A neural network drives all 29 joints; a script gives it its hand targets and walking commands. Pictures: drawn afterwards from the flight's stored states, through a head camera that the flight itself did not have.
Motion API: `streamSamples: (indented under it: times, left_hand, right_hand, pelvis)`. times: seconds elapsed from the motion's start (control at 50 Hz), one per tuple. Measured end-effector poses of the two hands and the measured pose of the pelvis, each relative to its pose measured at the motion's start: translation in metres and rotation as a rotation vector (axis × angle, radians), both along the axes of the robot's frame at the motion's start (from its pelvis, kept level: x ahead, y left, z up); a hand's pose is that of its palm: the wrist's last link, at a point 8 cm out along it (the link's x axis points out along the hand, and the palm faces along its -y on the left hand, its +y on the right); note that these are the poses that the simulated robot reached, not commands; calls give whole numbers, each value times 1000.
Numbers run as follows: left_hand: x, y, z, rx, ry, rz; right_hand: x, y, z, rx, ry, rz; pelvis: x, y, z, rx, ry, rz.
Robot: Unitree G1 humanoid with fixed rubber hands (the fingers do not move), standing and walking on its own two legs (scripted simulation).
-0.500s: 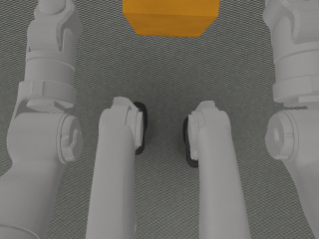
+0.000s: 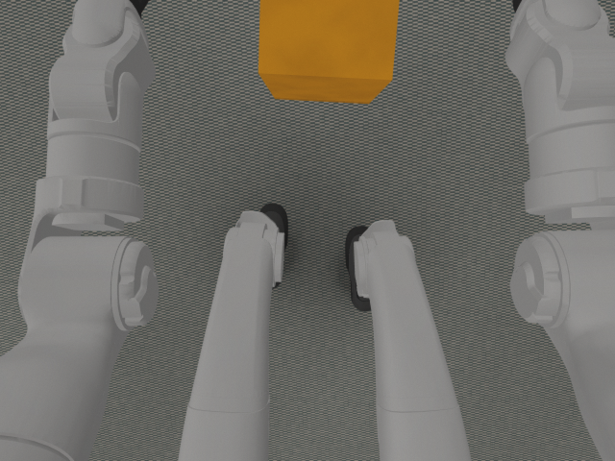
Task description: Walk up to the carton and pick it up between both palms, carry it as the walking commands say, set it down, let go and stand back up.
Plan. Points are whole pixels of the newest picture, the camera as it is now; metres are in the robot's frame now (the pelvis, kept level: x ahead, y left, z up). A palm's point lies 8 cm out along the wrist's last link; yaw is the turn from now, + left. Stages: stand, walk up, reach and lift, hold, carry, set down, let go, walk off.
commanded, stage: set down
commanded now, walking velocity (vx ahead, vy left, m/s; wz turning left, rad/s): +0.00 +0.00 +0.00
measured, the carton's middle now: (326, 34) +0.62 +0.00 -0.48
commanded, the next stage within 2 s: let go in 0.20 s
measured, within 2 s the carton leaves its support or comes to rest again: neither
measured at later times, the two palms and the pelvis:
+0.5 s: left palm (47, 59) +0.46 +0.23 -0.04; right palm out of the picture +0.50 -0.21 -0.02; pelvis +0.05 +0.00 +0.08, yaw +0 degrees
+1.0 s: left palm out of the picture +0.29 +0.23 +0.06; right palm out of the picture +0.33 -0.24 +0.07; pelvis +0.11 +0.00 +0.15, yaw +1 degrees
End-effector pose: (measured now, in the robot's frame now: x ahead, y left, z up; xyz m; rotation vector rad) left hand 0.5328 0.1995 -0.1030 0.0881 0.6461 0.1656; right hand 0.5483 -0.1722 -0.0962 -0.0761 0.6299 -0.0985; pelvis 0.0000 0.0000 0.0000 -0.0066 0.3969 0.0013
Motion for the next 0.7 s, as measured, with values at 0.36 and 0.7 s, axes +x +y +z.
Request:
streamSamples:
  times: [0.36,0.7]
  left_hand:
    - [-17,15,53,-63,62,25]
    - [-125,37,130,-2,150,-71]
  right_hand:
    - [-10,-18,56,-112,80,46]
    - [-113,-57,130,-130,128,27]
  pelvis:
    - [22,2,55,-7,85,8]
    - [82,2,114,-1,-17,16]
